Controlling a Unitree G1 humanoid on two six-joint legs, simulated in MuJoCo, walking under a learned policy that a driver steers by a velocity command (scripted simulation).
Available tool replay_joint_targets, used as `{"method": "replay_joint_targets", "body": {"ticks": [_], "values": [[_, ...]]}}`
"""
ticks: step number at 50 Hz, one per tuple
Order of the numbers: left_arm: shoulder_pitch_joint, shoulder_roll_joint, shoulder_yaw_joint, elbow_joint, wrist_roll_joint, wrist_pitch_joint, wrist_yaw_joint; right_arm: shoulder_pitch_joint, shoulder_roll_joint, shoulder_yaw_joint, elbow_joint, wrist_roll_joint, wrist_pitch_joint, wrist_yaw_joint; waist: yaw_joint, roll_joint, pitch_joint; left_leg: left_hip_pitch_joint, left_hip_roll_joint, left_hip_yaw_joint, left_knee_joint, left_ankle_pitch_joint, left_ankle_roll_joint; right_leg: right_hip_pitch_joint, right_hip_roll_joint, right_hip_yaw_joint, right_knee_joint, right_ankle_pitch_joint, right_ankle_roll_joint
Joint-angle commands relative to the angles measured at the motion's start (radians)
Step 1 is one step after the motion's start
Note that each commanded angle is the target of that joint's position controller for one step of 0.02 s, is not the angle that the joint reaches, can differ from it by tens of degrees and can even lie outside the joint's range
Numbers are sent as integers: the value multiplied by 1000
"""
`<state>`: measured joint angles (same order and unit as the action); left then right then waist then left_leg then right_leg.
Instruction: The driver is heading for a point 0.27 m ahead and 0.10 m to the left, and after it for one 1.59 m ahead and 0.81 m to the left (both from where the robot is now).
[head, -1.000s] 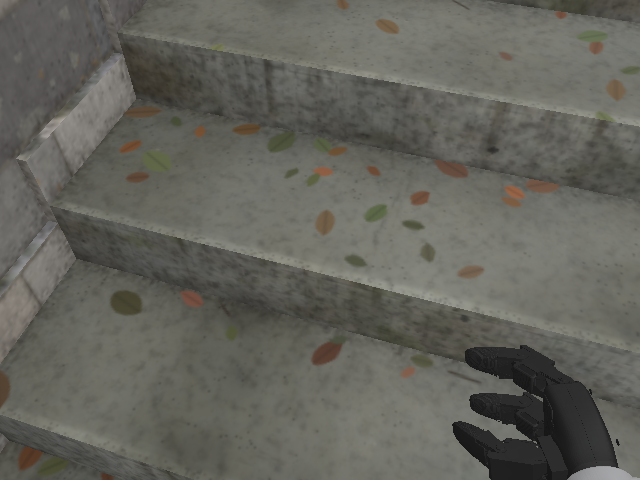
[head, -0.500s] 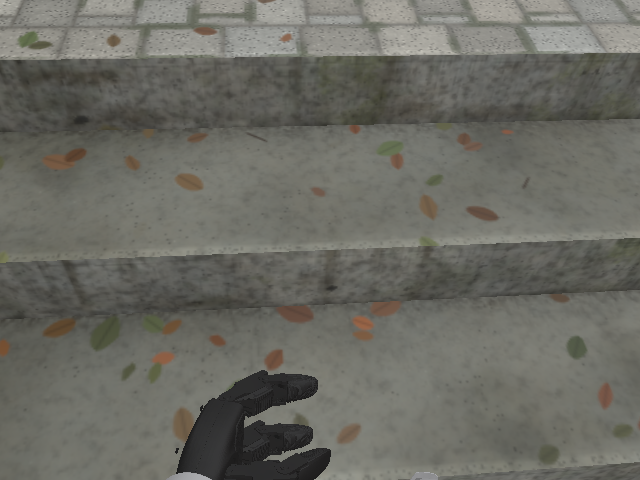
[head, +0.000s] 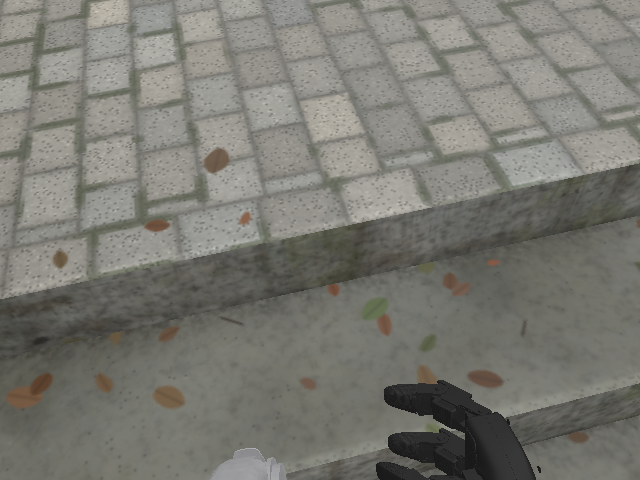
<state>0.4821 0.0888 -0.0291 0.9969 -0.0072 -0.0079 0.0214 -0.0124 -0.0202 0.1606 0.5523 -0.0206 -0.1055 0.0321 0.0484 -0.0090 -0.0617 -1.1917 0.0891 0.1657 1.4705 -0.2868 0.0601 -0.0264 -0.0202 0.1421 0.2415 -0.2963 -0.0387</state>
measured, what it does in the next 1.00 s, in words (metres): climbs, turning left: left foot 0.16 m higher, then right foot 0.16 m higher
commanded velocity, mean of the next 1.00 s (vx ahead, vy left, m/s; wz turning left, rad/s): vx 0.50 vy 0.00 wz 0.43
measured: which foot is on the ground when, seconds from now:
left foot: up 0.00-0.02, down 0.04-0.64, up 0.66-1.00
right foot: down 0.00-0.06, up 0.08-0.60, down 0.62-1.00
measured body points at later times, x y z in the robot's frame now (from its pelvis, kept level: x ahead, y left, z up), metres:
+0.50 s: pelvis +0.29 +0.06 +0.15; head +0.29 +0.11 +0.59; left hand +0.51 +0.20 +0.07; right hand +0.22 -0.11 +0.01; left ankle +0.19 +0.11 -0.59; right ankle +0.45 -0.03 -0.31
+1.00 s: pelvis +0.55 +0.15 +0.29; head +0.55 +0.15 +0.74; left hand +0.41 +0.30 +0.14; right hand +0.83 +0.12 +0.21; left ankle +0.56 +0.32 -0.15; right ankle +0.55 +0.00 -0.43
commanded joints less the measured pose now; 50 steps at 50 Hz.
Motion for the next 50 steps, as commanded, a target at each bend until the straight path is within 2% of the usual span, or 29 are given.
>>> {"method": "replay_joint_targets", "body": {"ticks": [1, 2, 3, 4, 5, 7, 9, 12, 14, 18, 21, 23, 25, 27, 28, 29, 30, 31, 32, 33, 34, 35, 36, 37, 40, 42, 44, 48, 50], "values": [[-14, 318, 64, -27, 1, -20, 12, 126, -259, -137, -38, 31, -6, -4, -211, -259, -193, 621, -148, 38, -318, -175, 57, 87, -184, -29, 122, 1638, -147], [-52, 317, 70, -35, 12, -31, 14, 239, -328, -167, 8, 28, 6, -4, -251, -267, -222, 729, -129, -107, -437, -161, 90, 114, -178, -41, 300, 1716, -130], [-62, 241, 66, -78, 18, -46, 0, 392, -385, -188, 103, -8, 8, 5, -237, 30, -288, 1003, -12, -484, -642, -149, 185, -159, -94, -35, 595, 1437, -115], [5, 102, 37, -72, 49, -69, -36, 513, -432, -210, 184, -18, 40, -9, -196, 504, -368, 1283, 162, -1081, -1149, -348, 333, -476, 132, -5, 995, 318, -68], [-15, 97, 40, -82, 66, -99, -88, 474, -334, -189, 202, -24, 51, -36, -160, 381, -313, 1213, 210, -1313, -1272, -483, 303, -619, 134, 100, 1427, 183, -46], [-320, 77, 23, -258, 26, -115, -111, 384, -157, -149, 300, -18, 47, -16, -85, 60, 17, 865, 155, -950, -1160, -403, 191, -813, 71, 34, 1631, 192, -90], [-289, 50, 9, -285, 31, -110, -92, 337, -100, -138, 351, -21, 30, 5, 11, -52, 49, 753, 58, -620, -1081, -166, 125, -838, 3, -9, 1672, 245, -139], [-250, -29, -39, -307, 27, -103, -79, 399, -87, -128, 419, -5, 34, 32, 36, -1, 71, 803, 1, -460, -1070, 9, 109, -1086, -18, -72, 1864, 234, -135], [-283, -17, -52, -323, 28, -90, -76, 395, -111, -126, 406, -8, 48, 27, 42, -10, 79, 761, -16, -398, -1074, 8, 94, -1170, -69, -118, 1767, 256, -80], [-411, -38, -64, -372, 33, -90, -47, 511, -148, -123, 425, -13, 45, 3, -29, 93, 46, 729, -16, -472, -1091, 142, 112, -1230, -63, -219, 1802, 354, 1], [-637, -63, -82, -456, 22, -118, -44, 678, -160, -135, 471, -5, 65, -21, -138, 127, 69, 1062, 48, -628, -1086, 165, 115, -1573, -79, -220, 1826, 224, 17], [-801, -75, -98, -521, 22, -138, -53, 769, -126, -134, 482, 8, 87, -41, -199, 109, 75, 1119, 53, -675, -1134, 190, 119, -1581, -60, -240, 1631, 197, 49], [-894, -94, -117, -569, 31, -137, -52, 742, -134, -149, 452, 24, 104, -82, -188, 118, 79, 1048, 96, -672, -1319, 273, 160, -1385, -70, -273, 1404, 59, 68], [-869, -43, -91, -587, 12, -133, -44, 683, -140, -152, 433, 39, 93, -89, -120, 174, 51, 1034, 86, -570, -1391, 500, 176, -1045, -39, -331, 1105, -39, 41], [-754, 24, -50, -575, 12, -141, -33, 631, -144, -144, 441, 6, 83, -80, -16, 314, -53, 973, 21, -460, -1315, 1187, 173, -691, 60, -405, 1003, -55, -12], [-577, 107, -2, -535, 2, -143, -22, 636, -217, -160, 434, -5, 66, -73, 58, 377, -190, 1059, 49, -454, -1190, 1637, 168, -448, 104, -357, 974, -66, -38], [-380, 203, 40, -488, -7, -136, -18, 513, -313, -187, 392, 10, 56, -67, 181, 387, -246, 1140, 52, -452, -986, 1797, 137, -336, 68, -196, 825, -131, -82], [-168, 294, 79, -430, 9, -127, -27, 371, -328, -198, 338, 3, 38, -64, 283, 263, -360, 1025, 17, -467, -732, 1650, 137, -84, -42, 32, 708, -183, -146], [-38, 359, 101, -360, 62, -112, -23, 380, -191, -184, 281, 9, 11, -38, 205, -220, -484, 659, -163, -445, -371, 899, 103, 247, -265, 526, 381, -174, -283], [-66, 329, 98, -348, 83, -83, 12, 414, -149, -179, 285, -18, -10, -1, 174, -496, -530, 494, -287, -520, 166, 144, 55, 231, -427, 1031, 52, -232, -379], [-160, 199, 74, -319, 30, -66, 32, 337, -156, -195, 223, -2, -4, 26, 100, -320, -256, 338, -218, -483, 364, 86, 55, 8, -413, 863, 60, -345, -307], [-206, 61, 33, -244, 17, -53, 32, 219, -101, -169, 135, 12, 21, 31, 43, -205, -35, 208, -190, -380, 563, 39, 51, -211, -398, 656, 118, -400, -259], [-231, -42, 4, -178, 32, -61, 19, 194, -90, -157, 95, 9, 44, 33, -35, -38, 85, 184, -135, -331, 600, 57, 99, -393, -354, 411, 181, -338, -183], [-284, -75, -4, -149, 53, -70, 6, 278, -90, -157, 118, 22, 63, 27, -110, 6, 99, 221, -104, -341, 589, 99, 119, -471, -305, 202, 202, -221, -107], [-299, -14, 18, -78, 42, -71, -44, 342, -8, -114, 118, 65, 84, 18, -186, -18, 147, 145, -68, -337, 545, 169, 118, -530, -249, -115, 127, -20, -24], [-319, 47, 23, -79, 47, -76, -45, 263, -52, -110, 82, 39, 92, 2, -184, -17, 146, 157, -66, -286, 394, 312, 63, -593, -214, -240, 77, 3, -50], [-265, 99, 21, -74, 68, -77, -36, 233, -96, -125, 86, 24, 95, -14, -149, -34, 99, 110, -70, -252, 444, 372, 16, -500, -233, -250, 63, 71, -88], [-61, 168, 41, -55, 45, -71, -7, 107, -118, -133, 34, 26, 109, -27, -38, -12, 102, -237, -28, -313, 545, 237, -9, -70, -328, -182, 89, 94, -88], [35, 149, 43, -37, 46, -67, 11, -14, -99, -122, -12, 39, 107, -20, 21, -48, 132, -422, 0, -326, 611, 123, -17, 120, -382, -160, 78, 92, -80]]}}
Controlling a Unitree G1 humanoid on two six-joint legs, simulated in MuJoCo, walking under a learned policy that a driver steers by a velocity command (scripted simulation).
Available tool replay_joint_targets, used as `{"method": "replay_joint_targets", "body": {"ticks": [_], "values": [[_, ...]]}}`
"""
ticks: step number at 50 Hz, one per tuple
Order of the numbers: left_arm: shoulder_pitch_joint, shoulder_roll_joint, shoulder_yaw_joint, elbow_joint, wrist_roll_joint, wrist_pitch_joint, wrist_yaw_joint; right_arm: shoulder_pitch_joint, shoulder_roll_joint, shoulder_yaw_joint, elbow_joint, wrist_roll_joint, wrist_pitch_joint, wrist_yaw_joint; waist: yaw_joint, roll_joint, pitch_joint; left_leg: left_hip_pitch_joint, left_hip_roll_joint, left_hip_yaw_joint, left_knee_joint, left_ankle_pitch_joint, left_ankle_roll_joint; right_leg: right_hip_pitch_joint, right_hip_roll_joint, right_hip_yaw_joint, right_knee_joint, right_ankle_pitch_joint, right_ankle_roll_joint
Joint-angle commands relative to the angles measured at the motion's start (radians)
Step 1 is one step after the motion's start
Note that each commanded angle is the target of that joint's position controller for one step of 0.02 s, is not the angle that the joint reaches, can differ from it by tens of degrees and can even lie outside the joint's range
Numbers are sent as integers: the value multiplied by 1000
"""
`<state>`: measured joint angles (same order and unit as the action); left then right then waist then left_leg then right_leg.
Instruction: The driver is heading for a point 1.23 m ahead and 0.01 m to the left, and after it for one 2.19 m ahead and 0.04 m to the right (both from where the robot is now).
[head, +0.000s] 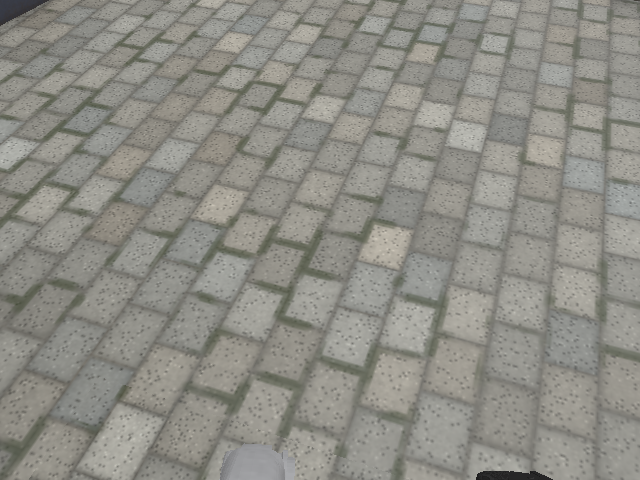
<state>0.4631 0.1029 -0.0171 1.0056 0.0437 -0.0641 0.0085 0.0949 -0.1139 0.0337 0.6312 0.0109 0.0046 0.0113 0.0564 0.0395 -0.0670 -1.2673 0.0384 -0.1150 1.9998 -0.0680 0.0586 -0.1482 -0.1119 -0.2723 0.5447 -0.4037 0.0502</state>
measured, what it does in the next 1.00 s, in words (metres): climbs: left foot 0.16 m higher, then right foot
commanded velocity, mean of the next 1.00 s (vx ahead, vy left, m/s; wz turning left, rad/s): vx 0.50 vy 0.00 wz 0.09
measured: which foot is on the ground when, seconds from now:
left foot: up 0.00-0.16, down 0.18-0.84, up 0.86-1.00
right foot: down 0.00-0.22, up 0.24-0.80, down 0.82-1.00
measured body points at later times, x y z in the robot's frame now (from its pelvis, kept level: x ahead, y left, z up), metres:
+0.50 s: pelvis +0.33 +0.13 +0.17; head +0.31 +0.16 +0.62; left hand +0.49 +0.39 +0.10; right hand +0.42 -0.08 +0.04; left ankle +0.30 +0.19 -0.57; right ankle +0.46 -0.02 -0.39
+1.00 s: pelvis +0.67 +0.16 +0.17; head +0.70 +0.16 +0.62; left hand +0.76 +0.42 +0.05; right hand +0.82 -0.09 +0.07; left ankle +0.58 +0.31 -0.44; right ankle +0.71 +0.11 -0.57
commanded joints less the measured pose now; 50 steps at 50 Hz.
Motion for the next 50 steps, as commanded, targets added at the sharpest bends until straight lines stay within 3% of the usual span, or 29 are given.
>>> {"method": "replay_joint_targets", "body": {"ticks": [1, 4, 6, 7, 8, 9, 10, 11, 12, 13, 14, 15, 16, 17, 19, 21, 24, 26, 30, 32, 37, 40, 41, 42, 43, 44, 45, 46, 50], "values": [[76, 140, 38, -45, -11, -6, 35, -169, 4, 11, -116, 20, -4, 4, 27, -118, 157, -406, 76, -43, 69, -152, -24, 298, -302, 250, -239, 203, -159], [75, 132, 46, -58, -26, 26, 74, -330, 23, 41, -225, 24, -11, 29, 36, -128, 211, -329, 171, 59, -194, -229, -37, 227, -274, 181, -374, 160, -129], [-12, 220, 71, -87, -41, 43, 86, -343, 24, 61, -258, 9, -16, 69, 2, -105, 187, 89, 183, 217, -551, -245, -5, 21, -228, 64, -527, 243, -159], [6, 254, 76, -67, -65, 46, 81, -350, 39, 57, -260, 22, -21, 75, -19, -129, 135, 400, 128, 274, -678, -315, 41, -54, -212, 21, -532, 650, -168], [48, 329, 84, -33, -71, 35, 63, -214, -38, 7, -211, 23, -33, 79, -84, -260, 91, 586, -16, 428, -643, -482, 87, -5, -244, 6, -390, 1338, -215], [22, 358, 84, -53, -60, 25, 50, 3, -141, -48, -146, 32, -35, 76, -192, -262, -10, 785, -102, 402, -765, -398, 151, 43, -229, -5, -145, 1765, -200], [7, 380, 93, -95, -66, 1, 45, 216, -284, -118, -92, 29, -28, 65, -280, -290, -191, 1085, -125, 155, -907, -275, 214, -26, -166, 41, 129, 1694, -142], [59, 256, 54, -159, -67, -42, 16, 289, -427, -159, -63, 11, -16, 38, -226, 137, -368, 1409, 125, -492, -1303, -534, 363, -375, 19, 136, 576, 910, -38], [34, 250, 64, -144, -48, -86, -23, 302, -403, -144, -44, 0, -7, 8, -178, 250, -577, 1467, 232, -907, -1672, -552, 324, -355, 141, 371, 938, 236, -37], [3, 216, 84, -137, -80, -92, -39, 337, -314, -113, 10, -19, -20, 16, -154, 152, -529, 1401, 243, -812, -1696, -548, 223, -413, 124, 457, 1150, 211, -51], [-100, 172, 78, -175, -84, -86, -25, 329, -256, -105, 63, -9, -32, 34, -146, 64, -373, 1258, 215, -721, -1643, -578, 167, -497, 116, 424, 1275, 240, -81], [-222, 123, 66, -240, -61, -83, -1, 287, -195, -86, 103, 2, -49, 41, -125, 35, -144, 1053, 185, -575, -1590, -502, 146, -603, 92, 397, 1380, 217, -113], [-308, 107, 53, -316, -45, -82, 7, 224, -123, -61, 115, -22, -67, 53, -79, 5, -52, 922, 149, -434, -1552, -377, 134, -651, 63, 393, 1434, 209, -162], [-314, 69, 32, -342, -36, -74, 1, 179, -85, -54, 134, -45, -72, 61, -26, 0, -20, 850, 109, -330, -1550, -310, 120, -654, 52, 404, 1450, 247, -205], [-213, 49, 10, -335, -43, -54, -4, 141, -48, -43, 137, -36, -80, 64, 43, -20, 3, 814, 99, -173, -1546, -167, 127, -701, 37, 409, 1396, 277, -215], [-197, 104, 12, -311, -61, -28, 0, 125, -50, -31, 149, -28, -97, 66, 60, -53, 32, 799, 82, -53, -1627, -143, 109, -748, 17, 400, 1182, 346, -209], [-307, 135, 15, -336, -20, -28, -1, 173, -111, -34, 191, -26, -120, 49, 13, 19, 52, 789, 52, 87, -1738, 85, 68, -720, 38, 337, 828, 563, -157], [-393, 153, 30, -338, -53, -32, -3, 223, -159, -45, 216, -27, -118, 19, -41, 47, 37, 896, 66, 115, -1773, 194, 45, -730, 56, 320, 620, 632, -131], [-530, 132, 36, -356, -74, -33, -37, 324, -247, -66, 269, -23, -126, -28, -114, 33, 33, 1159, 159, 92, -1824, 230, 7, -771, 68, 292, 308, 653, -133], [-566, 124, 36, -364, -76, -23, -56, 334, -210, -64, 272, -21, -124, -42, -142, 30, 64, 1278, 166, 117, -1830, 258, -9, -815, 80, 281, 214, 631, -139], [-579, 127, 40, -389, -69, -30, -95, 272, -243, -73, 260, -17, -103, -41, -120, 36, 83, 1421, 194, 199, -1746, 622, 14, -651, 114, 180, 15, 447, -160], [-331, 226, 86, -337, -60, -19, -76, 234, -323, -107, 230, -7, -79, -48, -11, 117, -33, 1459, 192, 224, -1432, 1169, -1, -365, 196, 116, -17, 343, -214], [-186, 288, 112, -300, -52, -21, -67, 218, -323, -106, 220, -19, -78, -45, 67, 93, -107, 1355, 148, 237, -1222, 1026, -17, -122, 182, 192, -94, 445, -251], [-52, 362, 126, -275, -37, -15, -44, 228, -270, -89, 183, -47, -94, -36, 85, -58, -221, 1050, 57, 234, -891, 483, -21, 244, 0, 410, 15, 588, -322], [-62, 376, 124, -285, -32, -18, -40, 340, -106, -37, 161, -53, -129, -10, -15, -327, -354, 575, -142, 86, -503, -451, -89, 618, -235, 972, -75, 418, -544], [-70, 303, 117, -287, -39, -8, -28, 255, -222, -61, 137, -23, -170, 7, 32, -185, -365, 534, -79, -61, -444, -364, -44, 538, -180, 989, -194, 248, -478], [-122, 262, 104, -310, -51, -7, -23, 158, -256, -69, 92, 3, -181, 10, 27, -113, -236, 504, -37, -35, -477, -282, -31, 397, -150, 854, -237, 225, -428], [-189, 241, 94, -324, -50, -6, -31, 102, -244, -67, 61, -7, -184, 1, -21, 10, -117, 510, -1, -7, -552, -237, -28, 225, -110, 769, -281, 302, -397], [-222, 241, 90, -339, -53, -25, -29, 133, -237, -80, 2, -35, -142, -21, -98, -8, -6, 534, 68, 16, -631, -208, -74, -65, -33, 624, -324, 486, -402]]}}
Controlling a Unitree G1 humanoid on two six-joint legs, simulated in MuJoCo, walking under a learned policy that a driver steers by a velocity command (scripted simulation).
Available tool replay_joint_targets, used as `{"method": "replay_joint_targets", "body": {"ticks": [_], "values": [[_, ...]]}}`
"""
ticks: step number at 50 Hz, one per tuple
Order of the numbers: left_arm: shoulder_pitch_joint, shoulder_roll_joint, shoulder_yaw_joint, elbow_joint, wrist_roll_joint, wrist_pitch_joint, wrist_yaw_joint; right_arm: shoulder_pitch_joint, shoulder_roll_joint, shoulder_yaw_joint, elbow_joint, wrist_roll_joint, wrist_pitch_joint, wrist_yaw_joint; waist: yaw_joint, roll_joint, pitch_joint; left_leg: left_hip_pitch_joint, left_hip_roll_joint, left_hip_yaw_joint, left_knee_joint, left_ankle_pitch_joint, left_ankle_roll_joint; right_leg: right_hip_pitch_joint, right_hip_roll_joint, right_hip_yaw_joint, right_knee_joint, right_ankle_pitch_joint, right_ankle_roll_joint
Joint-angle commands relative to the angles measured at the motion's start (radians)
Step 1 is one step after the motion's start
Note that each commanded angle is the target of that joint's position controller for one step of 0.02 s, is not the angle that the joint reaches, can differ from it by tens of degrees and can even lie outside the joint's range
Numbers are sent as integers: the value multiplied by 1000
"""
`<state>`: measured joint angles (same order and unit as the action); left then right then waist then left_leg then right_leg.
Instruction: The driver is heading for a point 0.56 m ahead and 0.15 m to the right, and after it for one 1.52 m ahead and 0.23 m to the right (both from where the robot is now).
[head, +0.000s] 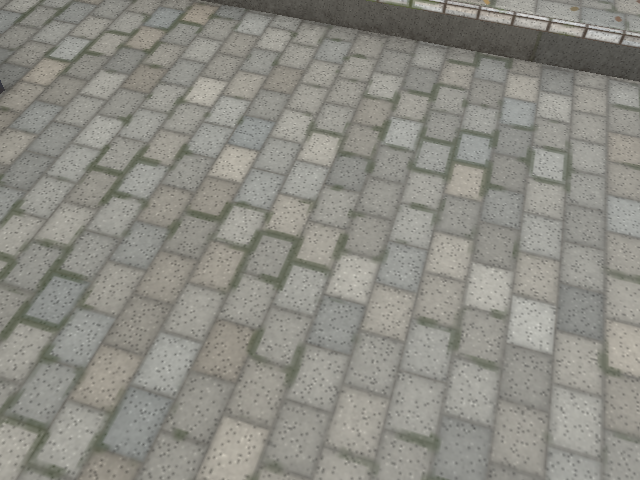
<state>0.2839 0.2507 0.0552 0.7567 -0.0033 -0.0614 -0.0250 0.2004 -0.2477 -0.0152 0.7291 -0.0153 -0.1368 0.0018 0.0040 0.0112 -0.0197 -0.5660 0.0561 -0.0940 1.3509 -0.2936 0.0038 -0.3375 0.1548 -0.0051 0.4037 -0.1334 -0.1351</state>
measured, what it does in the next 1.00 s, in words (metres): walks ahead, turning right: left foot, then right foot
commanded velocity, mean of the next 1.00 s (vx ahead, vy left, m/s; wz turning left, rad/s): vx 0.43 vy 0.00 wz -0.50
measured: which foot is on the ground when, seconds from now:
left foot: up 0.00-0.28, down 0.30-0.80, up 0.82-1.00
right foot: down 0.00-0.30, up 0.32-0.80, down 0.82-1.00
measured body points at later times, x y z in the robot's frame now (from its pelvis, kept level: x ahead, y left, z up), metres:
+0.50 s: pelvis +0.30 +0.04 +0.01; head +0.32 +0.05 +0.46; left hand +0.52 +0.25 -0.10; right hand +0.30 -0.25 -0.10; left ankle +0.34 +0.15 -0.73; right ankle +0.24 -0.09 -0.63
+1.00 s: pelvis +0.48 -0.10 +0.00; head +0.51 -0.13 +0.45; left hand +0.75 +0.03 -0.09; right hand +0.44 -0.39 -0.13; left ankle +0.55 +0.06 -0.65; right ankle +0.50 -0.20 -0.73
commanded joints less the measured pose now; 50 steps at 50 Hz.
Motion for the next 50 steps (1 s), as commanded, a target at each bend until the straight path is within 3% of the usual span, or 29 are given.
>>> {"method": "replay_joint_targets", "body": {"ticks": [1, 5, 6, 10, 12, 13, 14, 15, 16, 17, 18, 19, 20, 21, 23, 27, 34, 36, 38, 39, 40, 41, 42, 43, 44, 45, 46, 48, 50], "values": [[-27, 107, 24, -87, -29, -29, 15, 30, -104, -30, -102, -12, 4, -20, -53, 2, -47, -201, 62, 0, -48, 3, -30, 115, -286, 332, -177, 249, -208], [32, 134, 29, -75, -8, -11, 43, -141, -32, -11, -155, -24, 8, -16, -6, -20, -27, -84, 10, 72, -473, 236, -77, -23, -191, 232, -142, 258, -129], [52, 139, 32, -69, -16, -5, 44, -182, -19, -8, -161, -20, 7, -14, 16, -44, -39, -27, -15, 82, -569, 296, -82, -33, -175, 222, -128, 230, -115], [107, 129, 37, -56, -30, 21, 38, -268, -73, -25, -173, 18, -1, -7, 73, -122, -44, 51, -62, 43, -811, 343, -65, 114, -215, 342, -79, 69, -92], [87, 136, 44, -63, -23, 31, 48, -224, -93, -45, -155, 9, -13, -2, 30, -149, -50, 82, -61, 13, -842, 285, -23, 209, -255, 405, 14, 111, -72], [56, 132, 48, -81, -23, 32, 44, -158, -131, -64, -133, 19, -18, -3, -15, -138, -55, 161, -75, 25, -902, 256, 2, 209, -235, 415, 80, 153, -48], [38, 87, 39, -105, -25, 19, 39, -35, -160, -75, -95, 13, -21, -3, -55, -139, -132, 350, -31, 0, -899, 313, 38, 169, -201, 389, 200, 214, -19], [27, 32, 16, -130, -6, 9, 29, 126, -216, -90, -78, -4, -18, -11, -125, -35, -272, 628, 137, -159, -878, 254, 93, 37, -139, 301, 471, 51, 18], [227, -26, -3, -136, -23, -3, 22, 190, -282, -104, -63, -15, -4, -11, -44, 351, -393, 961, 378, -626, -936, 153, 299, -316, 3, 205, 797, -474, 89], [210, 83, 15, -116, -37, 0, 28, 187, -188, -95, -70, 11, 7, -12, -83, 265, -358, 941, 405, -742, -995, -125, 306, -478, -97, 201, 948, -445, 104], [80, 135, 32, -134, -30, 7, 30, 148, -125, -82, -97, 12, 20, -26, -127, 143, -204, 816, 335, -562, -1014, -147, 246, -522, -131, 186, 990, -318, 125], [-5, 140, 38, -167, -18, 11, 37, 68, -118, -67, -86, 9, 27, -23, -89, 73, -90, 607, 296, -430, -1034, 4, 211, -472, -172, 164, 966, -213, 111], [-44, 120, 41, -184, 1, 14, 37, 63, -93, -61, -69, 11, 32, -21, -78, 52, -32, 504, 251, -322, -1061, 110, 195, -444, -198, 156, 928, -181, 106], [-30, 95, 42, -192, -6, 17, 31, 56, -75, -53, -56, 2, 31, -20, -47, 78, -15, 443, 219, -241, -1083, 162, 180, -402, -219, 153, 898, -161, 101], [-6, 45, 32, -189, -19, 28, 24, 72, -70, -58, -19, 1, 27, -15, -27, 99, -8, 417, 195, -141, -1130, 206, 183, -385, -227, 107, 871, -168, 106], [-57, 35, 28, -204, -11, 38, 17, 68, -136, -80, 28, -4, 23, -13, -9, 74, 21, 412, 223, -22, -1165, 341, 199, -451, -260, 109, 749, -71, 139], [-285, 25, 16, -254, -18, 27, -17, 115, -190, -88, 79, 16, 40, -22, -91, 52, 44, 526, 209, 153, -1136, 373, 137, -398, -241, 12, 375, 120, 109], [-304, 30, 19, -271, -16, 25, -26, 112, -206, -92, 87, 26, 56, -26, -85, 69, 67, 550, 212, 189, -1080, 544, 116, -349, -217, -31, 295, 69, 91], [-241, 65, 38, -266, -3, 25, -31, 99, -232, -101, 85, 38, 67, -34, -43, 113, 20, 572, 201, 230, -942, 877, 88, -216, -146, -94, 242, -3, 57], [-137, 90, 55, -238, 0, 26, -31, 79, -244, -107, 79, 47, 72, -40, 17, 117, -29, 563, 180, 256, -811, 984, 66, -86, -101, -119, 171, 28, 31], [12, 149, 86, -199, 1, 29, -19, 82, -228, -103, 71, 48, 69, -40, 89, 86, -105, 477, 135, 276, -607, 913, 29, 139, -71, -99, 88, 143, -7], [106, 228, 102, -190, 4, 35, 8, 119, -142, -75, 42, 4, 59, -30, 100, -103, -204, 160, 69, 268, -268, 277, -20, 473, -283, 171, 137, 533, -86], [49, 297, 85, -231, 29, 22, 12, 232, -68, -35, 18, -11, 33, -8, 8, -298, -386, -132, -77, 128, 54, -424, -58, 712, -591, 655, 96, 834, -315], [101, 195, 68, -213, 27, 27, 9, 200, -171, -57, 71, 22, 28, 5, 92, -143, -490, -100, -19, -13, 99, -337, -51, 650, -561, 581, 55, 750, -294], [43, 147, 49, -192, 17, 23, 5, 128, -162, -56, 50, 48, 36, 5, 70, -130, -348, -159, 24, 19, 66, -268, -45, 550, -514, 424, 60, 722, -242], [-12, 104, 35, -186, -1, 20, 5, 86, -138, -50, 48, 37, 46, -6, 42, -48, -252, -158, 59, 32, -19, -205, -44, 415, -453, 329, 39, 639, -184], [-65, 82, 26, -183, 2, 17, 5, 67, -139, -54, 49, 26, 63, -17, 11, -43, -192, -106, 79, 29, -82, -166, -46, 281, -424, 273, 5, 593, -155], [-124, 74, 21, -162, 27, 4, 3, 125, -116, -58, 73, 28, 101, -27, -55, -72, -155, 61, 70, 35, -144, -95, -54, 70, -391, 164, -66, 603, -138], [-153, 66, 19, -141, 42, -12, 11, 149, -87, -56, 83, 25, 115, -37, -77, -90, -141, 109, 53, 26, -237, -33, -69, 12, -380, 82, -94, 632, -132]]}}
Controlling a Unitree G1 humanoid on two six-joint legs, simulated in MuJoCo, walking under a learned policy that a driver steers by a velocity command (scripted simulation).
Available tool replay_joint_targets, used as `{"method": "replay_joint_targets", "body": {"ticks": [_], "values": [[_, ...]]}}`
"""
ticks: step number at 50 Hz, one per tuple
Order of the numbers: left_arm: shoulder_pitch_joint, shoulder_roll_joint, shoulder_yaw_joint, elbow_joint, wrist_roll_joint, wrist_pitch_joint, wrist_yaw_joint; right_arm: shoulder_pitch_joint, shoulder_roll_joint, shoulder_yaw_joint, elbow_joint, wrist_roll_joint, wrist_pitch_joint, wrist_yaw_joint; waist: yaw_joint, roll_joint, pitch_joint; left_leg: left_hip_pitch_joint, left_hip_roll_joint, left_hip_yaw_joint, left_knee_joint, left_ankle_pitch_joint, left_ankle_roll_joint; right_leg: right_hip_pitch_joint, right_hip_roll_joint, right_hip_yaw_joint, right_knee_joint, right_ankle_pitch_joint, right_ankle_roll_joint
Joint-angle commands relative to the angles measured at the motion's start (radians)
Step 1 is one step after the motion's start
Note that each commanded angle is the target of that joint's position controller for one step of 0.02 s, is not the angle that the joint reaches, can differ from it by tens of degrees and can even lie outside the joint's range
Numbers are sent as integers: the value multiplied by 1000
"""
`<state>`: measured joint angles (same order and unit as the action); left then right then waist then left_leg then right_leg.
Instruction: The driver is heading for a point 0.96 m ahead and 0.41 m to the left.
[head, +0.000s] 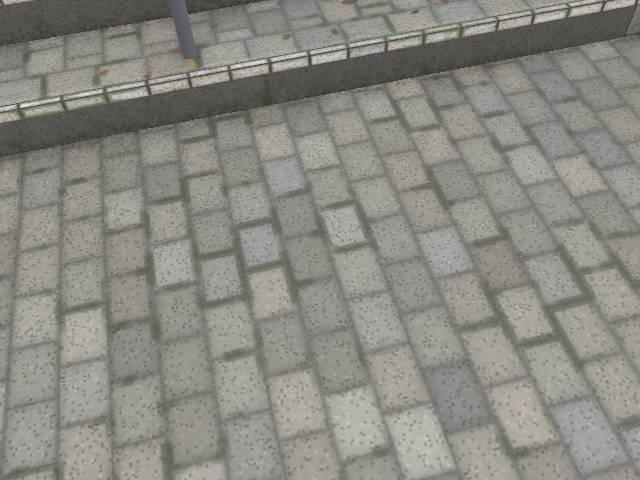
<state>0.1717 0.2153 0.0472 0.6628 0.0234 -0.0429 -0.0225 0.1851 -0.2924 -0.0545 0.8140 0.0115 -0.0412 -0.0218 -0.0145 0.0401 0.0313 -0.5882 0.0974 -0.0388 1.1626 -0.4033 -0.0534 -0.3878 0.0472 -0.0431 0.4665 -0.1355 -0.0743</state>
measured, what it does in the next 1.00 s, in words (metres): steps on the spot, turning left: left foot, then right foot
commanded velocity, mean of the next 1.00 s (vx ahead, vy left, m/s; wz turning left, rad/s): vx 0.03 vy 0.00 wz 0.47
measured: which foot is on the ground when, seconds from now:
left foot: up 0.00-0.30, down 0.32-0.84, up 0.86-1.00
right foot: down 0.00-0.34, up 0.36-0.82, down 0.84-1.00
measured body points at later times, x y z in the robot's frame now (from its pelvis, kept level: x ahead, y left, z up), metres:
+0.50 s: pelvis +0.06 +0.06 +0.01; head +0.10 +0.10 +0.45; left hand +0.15 +0.37 -0.11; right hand +0.25 -0.18 -0.08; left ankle +0.05 +0.15 -0.73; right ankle +0.07 -0.09 -0.65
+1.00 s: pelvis +0.08 +0.03 +0.01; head +0.13 +0.02 +0.45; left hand +0.06 +0.34 -0.08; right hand +0.38 -0.14 -0.10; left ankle -0.01 +0.13 -0.64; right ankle +0.15 -0.07 -0.73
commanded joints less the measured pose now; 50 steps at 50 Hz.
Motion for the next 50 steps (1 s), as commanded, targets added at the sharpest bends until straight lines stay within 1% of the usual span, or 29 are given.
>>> {"method": "replay_joint_targets", "body": {"ticks": [1, 4, 8, 10, 12, 14, 15, 16, 17, 18, 19, 20, 21, 22, 23, 26, 30, 35, 38, 40, 41, 42, 43, 44, 45, 46, 47, 48, 50], "values": [[-49, 102, 27, -37, 17, -33, 15, 149, -34, -16, -6, -4, 21, -16, -58, -120, -186, 136, 10, -35, -108, 110, -15, 59, -269, 91, -165, 616, -183], [-50, 130, 38, -13, 9, -22, 38, 71, -29, -15, -36, -8, 31, -13, -29, -132, -167, 126, 13, -21, -230, 187, -16, 93, -287, 61, -189, 470, -174], [-17, 156, 52, 19, -4, 10, 57, -10, -54, -28, -90, -4, 56, -6, 15, -136, -119, 53, 10, 1, -283, 117, -5, 176, -343, 96, -205, 237, -183], [-10, 163, 57, 29, -12, 26, 63, -30, -52, -31, -113, -5, 63, 0, 27, -141, -107, 38, 2, 19, -315, 61, 6, 218, -365, 104, -184, 209, -179], [-11, 173, 63, 34, -20, 39, 68, -36, -44, -32, -130, -3, 64, 11, 31, -152, -110, 56, -15, 47, -376, 26, 22, 256, -377, 99, -145, 250, -164], [-29, 184, 67, 36, -35, 49, 74, -8, -32, -32, -134, 0, 60, 26, 11, -157, -121, 125, -45, 88, -508, 75, 50, 277, -369, 73, -80, 295, -127], [-35, 184, 69, 40, -45, 54, 77, 25, -30, -35, -126, -1, 57, 32, -8, -152, -127, 196, -70, 113, -623, 172, 72, 266, -348, 43, -28, 285, -92], [9, 167, 67, 58, -47, 55, 77, 51, -60, -46, -122, -8, 54, 31, -9, -109, -130, 281, -76, 74, -728, 327, 104, 232, -298, -2, 58, 200, -29], [9, 122, 58, 43, -18, 52, 73, 84, -158, -74, -128, -16, 51, 18, 11, 84, -145, 425, 72, -148, -763, 659, 168, 59, -200, -104, 295, 16, 60], [-58, 91, 44, -15, 12, 44, 71, 109, -242, -91, -148, -28, 48, 12, -7, 305, -135, 564, 273, -445, -763, 994, 364, -262, -32, -94, 531, -472, 142], [-116, 116, 49, -22, 8, 39, 67, 161, -189, -77, -152, -43, 33, 16, -65, 180, -224, 601, 288, -451, -770, 975, 429, -316, -30, 66, 697, -546, 137], [-119, 131, 56, -17, -16, 40, 63, 123, -173, -72, -159, -40, 20, 16, -44, 117, -212, 596, 233, -372, -760, 923, 385, -343, -49, 105, 752, -473, 125], [-105, 131, 59, 0, -20, 43, 69, 60, -160, -72, -173, -21, 17, 10, -13, 55, -198, 578, 180, -314, -750, 865, 329, -359, -63, 117, 742, -392, 122], [-104, 145, 64, 3, -14, 47, 76, 18, -136, -64, -185, 1, 23, 3, 1, 43, -184, 552, 159, -290, -756, 834, 299, -360, -74, 126, 712, -338, 126], [-106, 146, 66, 0, -13, 49, 78, 2, -126, -59, -193, 6, 29, -4, 16, 57, -185, 515, 138, -272, -760, 837, 288, -318, -70, 124, 709, -298, 131], [-96, 125, 58, 2, -20, 47, 78, 15, -137, -63, -202, -1, 39, -14, 18, 68, -194, 514, 106, -262, -766, 818, 280, -290, -43, 121, 637, -231, 144], [-129, 115, 51, -4, -23, 45, 76, 22, -157, -71, -214, 1, 52, -26, 4, 87, -181, 491, 88, -303, -763, 690, 272, -243, -32, 135, 469, -194, 162], [-136, 123, 53, -4, -29, 34, 62, -7, -163, -75, -242, -3, 69, -22, -3, 117, -157, 413, 66, -390, -757, 565, 274, -134, -9, 143, 329, -214, 157], [-120, 132, 56, -5, -34, 17, 49, -27, -160, -75, -255, 2, 75, -16, -2, 135, -162, 426, 54, -451, -727, 603, 270, -71, 3, 145, 220, -233, 140], [-71, 136, 60, 6, -36, 6, 38, -57, -154, -72, -267, 15, 81, -17, 31, 137, -161, 408, 20, -464, -692, 586, 239, 34, 8, 127, 38, -142, 119], [-33, 147, 67, 20, -34, 2, 34, -68, -144, -70, -275, 21, 85, -20, 50, 123, -160, 359, -16, -450, -666, 498, 204, 137, -12, 121, -81, -17, 103], [-2, 200, 82, 22, -20, 5, 38, -40, -104, -59, -283, 11, 85, -21, 38, 33, -184, 249, -75, -391, -561, 273, 154, 273, -154, 222, -101, 82, 52], [-33, 279, 94, 4, -1, 19, 46, 33, -58, -48, -289, 2, 78, -18, -30, -263, -160, 35, -258, -194, -349, -168, 87, 358, -366, 453, -111, 374, -84], [-8, 246, 90, 1, 22, 16, 42, 26, -148, -75, -295, -11, 63, -13, 0, -323, -162, -38, -223, -151, -109, -293, 34, 292, -497, 596, -138, 439, -227], [-55, 200, 76, -18, 13, 14, 47, 35, -202, -95, -274, -4, 63, -9, -12, -231, -137, -43, -173, -147, 20, -214, 11, 260, -457, 501, -131, 388, -221], [-104, 162, 67, -25, 1, 18, 51, 40, -197, -98, -251, 3, 73, -9, -25, -182, -111, -43, -158, -130, 63, -138, -4, 236, -374, 387, -119, 314, -164], [-122, 147, 60, -33, -12, 22, 56, 45, -174, -95, -238, 3, 85, -13, -23, -159, -98, -56, -153, -116, 102, -83, -17, 234, -325, 317, -115, 266, -128], [-120, 146, 56, -32, -18, 26, 63, 41, -146, -87, -241, 4, 93, -10, -14, -158, -86, -63, -152, -101, 137, -45, -29, 227, -309, 273, -117, 296, -128], [-85, 156, 56, -23, -11, 36, 73, 4, -105, -72, -263, 14, 95, -6, 9, -179, -79, -68, -141, -45, 77, 8, -42, 246, -276, 192, -134, 294, -129]]}}
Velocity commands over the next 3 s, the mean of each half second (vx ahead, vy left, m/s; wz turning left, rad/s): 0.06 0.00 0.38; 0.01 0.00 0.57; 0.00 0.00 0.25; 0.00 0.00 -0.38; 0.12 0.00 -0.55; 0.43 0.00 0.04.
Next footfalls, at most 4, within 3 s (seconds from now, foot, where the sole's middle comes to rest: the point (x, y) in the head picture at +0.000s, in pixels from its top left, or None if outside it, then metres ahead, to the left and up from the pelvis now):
0.32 left None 0.09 0.16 -0.77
0.84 right None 0.18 -0.05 -0.77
1.26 left None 0.00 0.16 -0.77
1.56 right None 0.15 -0.04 -0.77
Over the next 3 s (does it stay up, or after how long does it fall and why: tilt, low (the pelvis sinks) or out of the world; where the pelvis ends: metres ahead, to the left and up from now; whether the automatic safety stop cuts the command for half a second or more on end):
stays up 0.27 0.04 0.01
